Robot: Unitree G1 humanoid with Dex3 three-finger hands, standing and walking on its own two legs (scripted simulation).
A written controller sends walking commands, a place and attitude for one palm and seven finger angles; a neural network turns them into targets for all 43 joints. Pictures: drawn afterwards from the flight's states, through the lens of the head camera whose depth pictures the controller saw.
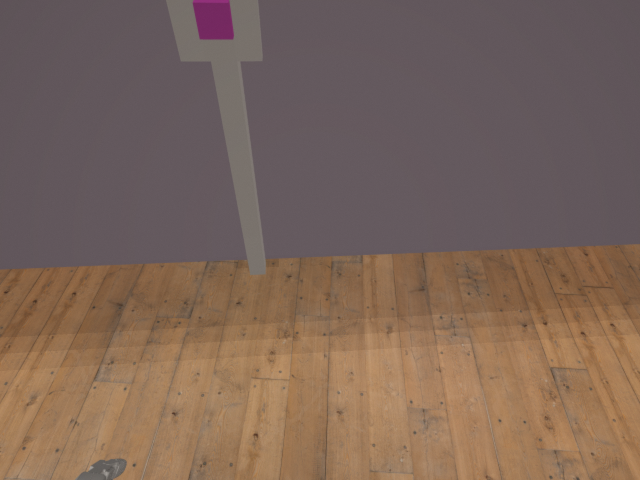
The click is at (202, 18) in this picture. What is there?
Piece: button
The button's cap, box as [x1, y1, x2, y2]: [193, 0, 233, 38]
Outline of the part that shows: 193,0 193,6 200,38 233,37 228,0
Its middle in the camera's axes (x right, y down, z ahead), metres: -0.22 -0.45 +0.79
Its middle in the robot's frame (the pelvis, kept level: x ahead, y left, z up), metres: +0.91 +0.27 +0.17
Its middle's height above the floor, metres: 0.94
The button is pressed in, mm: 0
